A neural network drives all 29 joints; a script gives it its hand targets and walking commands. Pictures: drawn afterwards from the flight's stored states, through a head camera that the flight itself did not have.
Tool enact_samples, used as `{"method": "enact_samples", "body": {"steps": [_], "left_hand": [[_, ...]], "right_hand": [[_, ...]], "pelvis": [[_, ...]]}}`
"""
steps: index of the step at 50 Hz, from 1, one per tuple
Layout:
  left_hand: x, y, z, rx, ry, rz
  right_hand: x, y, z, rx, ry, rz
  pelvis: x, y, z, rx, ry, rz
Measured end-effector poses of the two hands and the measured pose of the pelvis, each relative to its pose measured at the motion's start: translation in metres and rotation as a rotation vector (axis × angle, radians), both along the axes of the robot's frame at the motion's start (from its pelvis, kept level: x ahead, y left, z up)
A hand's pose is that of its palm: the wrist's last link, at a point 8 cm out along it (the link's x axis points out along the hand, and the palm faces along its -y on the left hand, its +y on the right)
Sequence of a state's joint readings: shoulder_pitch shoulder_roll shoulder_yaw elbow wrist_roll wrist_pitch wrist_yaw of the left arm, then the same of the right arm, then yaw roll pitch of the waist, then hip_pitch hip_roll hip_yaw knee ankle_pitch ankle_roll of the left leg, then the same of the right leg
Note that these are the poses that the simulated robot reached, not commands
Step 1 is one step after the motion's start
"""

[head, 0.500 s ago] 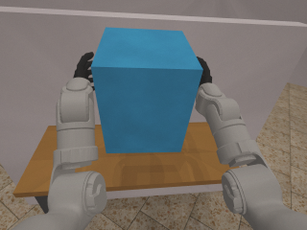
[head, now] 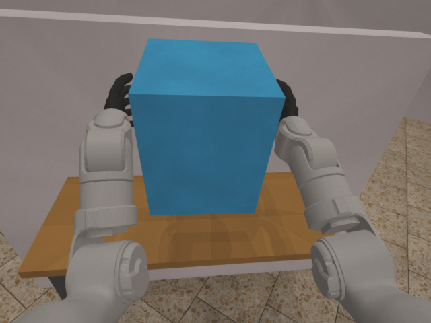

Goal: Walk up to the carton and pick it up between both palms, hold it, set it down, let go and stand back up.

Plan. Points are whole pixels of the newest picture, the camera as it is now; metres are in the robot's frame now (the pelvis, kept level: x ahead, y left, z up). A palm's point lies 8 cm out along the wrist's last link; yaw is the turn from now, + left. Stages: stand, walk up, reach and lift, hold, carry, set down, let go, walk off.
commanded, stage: hold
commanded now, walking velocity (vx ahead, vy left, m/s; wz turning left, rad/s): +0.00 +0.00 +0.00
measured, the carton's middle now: (203, 128) +0.40 +0.01 +0.23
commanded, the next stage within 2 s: none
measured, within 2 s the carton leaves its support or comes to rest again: neither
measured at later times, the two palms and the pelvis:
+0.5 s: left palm (117, 119) +0.37 +0.15 +0.27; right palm (285, 124) +0.37 -0.14 +0.26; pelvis +0.00 +0.00 +0.00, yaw +0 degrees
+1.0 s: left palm (118, 117) +0.37 +0.15 +0.27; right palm (285, 124) +0.37 -0.14 +0.26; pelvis +0.00 +0.00 +0.00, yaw +0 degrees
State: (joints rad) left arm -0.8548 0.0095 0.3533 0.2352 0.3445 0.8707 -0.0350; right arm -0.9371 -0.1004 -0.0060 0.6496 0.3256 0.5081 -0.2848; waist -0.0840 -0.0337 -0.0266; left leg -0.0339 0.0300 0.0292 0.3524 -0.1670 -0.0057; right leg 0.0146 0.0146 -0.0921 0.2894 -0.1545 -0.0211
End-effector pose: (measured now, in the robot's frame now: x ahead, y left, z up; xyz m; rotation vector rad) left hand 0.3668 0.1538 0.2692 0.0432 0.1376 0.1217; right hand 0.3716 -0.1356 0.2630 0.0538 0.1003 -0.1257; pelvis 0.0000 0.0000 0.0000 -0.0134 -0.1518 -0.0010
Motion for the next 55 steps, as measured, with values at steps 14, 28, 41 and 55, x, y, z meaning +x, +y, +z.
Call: {"method": "enact_samples", "body": {"steps": [14,28,41,55], "left_hand": [[0.0025,-0.0019,-0.0026,-0.004,0.002,-0.004],[-0.0014,0.0,-0.0011,-0.005,0.004,0.004],[-0.0011,-0.0006,-0.0003,-0.001,0.014,0.003],[0.0018,-0.0013,-0.0001,-0.007,0.001,-0.004]], "right_hand": [[0.001,-0.0019,-0.0041,-0.006,0.004,-0.003],[-0.001,0.0001,-0.0028,-0.003,0.009,0.001],[-0.0011,-0.0005,-0.004,-0.006,0.021,0.001],[0.0,-0.0012,-0.0026,-0.013,0.01,-0.005]], "pelvis": [[0.0024,0.0006,0.0002,-0.001,0.001,0.001],[0.0021,0.0007,-0.0001,0.0,-0.01,-0.003],[-0.0009,-0.0004,0.0002,0.002,-0.008,-0.002],[0.0006,-0.001,0.0002,0.0,0.0,-0.001]]}}
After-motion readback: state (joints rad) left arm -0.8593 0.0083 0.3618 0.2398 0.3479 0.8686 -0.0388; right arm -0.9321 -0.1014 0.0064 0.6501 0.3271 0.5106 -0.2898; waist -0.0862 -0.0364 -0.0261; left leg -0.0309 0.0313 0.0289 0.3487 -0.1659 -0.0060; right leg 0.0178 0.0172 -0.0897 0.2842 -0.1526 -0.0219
